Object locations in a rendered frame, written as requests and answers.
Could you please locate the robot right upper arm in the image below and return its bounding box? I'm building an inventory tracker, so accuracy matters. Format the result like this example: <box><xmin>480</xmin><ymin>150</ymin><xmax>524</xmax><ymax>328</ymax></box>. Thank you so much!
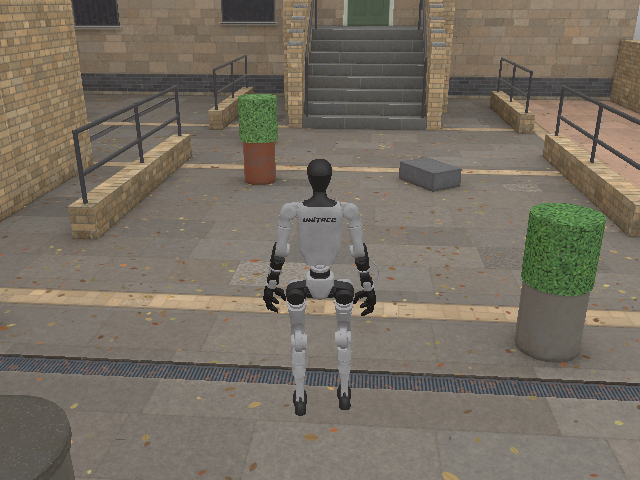
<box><xmin>340</xmin><ymin>202</ymin><xmax>365</xmax><ymax>258</ymax></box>

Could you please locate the robot left forearm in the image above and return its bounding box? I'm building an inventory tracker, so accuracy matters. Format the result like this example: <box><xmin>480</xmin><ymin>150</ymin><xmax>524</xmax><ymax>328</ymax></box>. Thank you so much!
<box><xmin>266</xmin><ymin>242</ymin><xmax>285</xmax><ymax>289</ymax></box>

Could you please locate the right robot hand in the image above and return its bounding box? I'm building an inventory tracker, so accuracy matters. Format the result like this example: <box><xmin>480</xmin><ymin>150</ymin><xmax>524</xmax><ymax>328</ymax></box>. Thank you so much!
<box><xmin>353</xmin><ymin>288</ymin><xmax>376</xmax><ymax>316</ymax></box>

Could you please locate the left robot foot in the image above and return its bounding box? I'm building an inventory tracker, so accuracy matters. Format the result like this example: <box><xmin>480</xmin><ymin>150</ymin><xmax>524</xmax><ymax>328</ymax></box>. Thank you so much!
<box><xmin>293</xmin><ymin>390</ymin><xmax>307</xmax><ymax>416</ymax></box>

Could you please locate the left robot hand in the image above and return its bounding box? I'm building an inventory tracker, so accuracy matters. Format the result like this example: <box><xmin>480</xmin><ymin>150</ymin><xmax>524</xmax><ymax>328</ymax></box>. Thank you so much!
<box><xmin>263</xmin><ymin>286</ymin><xmax>286</xmax><ymax>313</ymax></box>

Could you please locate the robot right forearm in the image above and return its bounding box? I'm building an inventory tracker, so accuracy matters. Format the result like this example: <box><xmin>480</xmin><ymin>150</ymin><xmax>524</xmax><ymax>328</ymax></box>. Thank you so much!
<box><xmin>355</xmin><ymin>243</ymin><xmax>374</xmax><ymax>291</ymax></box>

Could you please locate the robot left upper arm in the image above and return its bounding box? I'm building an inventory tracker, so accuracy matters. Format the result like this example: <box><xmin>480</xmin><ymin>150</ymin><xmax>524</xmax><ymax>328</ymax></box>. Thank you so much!
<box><xmin>274</xmin><ymin>202</ymin><xmax>299</xmax><ymax>257</ymax></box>

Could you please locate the robot left shin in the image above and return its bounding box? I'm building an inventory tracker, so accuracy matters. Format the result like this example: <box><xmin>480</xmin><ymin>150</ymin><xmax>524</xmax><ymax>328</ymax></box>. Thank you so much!
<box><xmin>291</xmin><ymin>334</ymin><xmax>306</xmax><ymax>402</ymax></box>

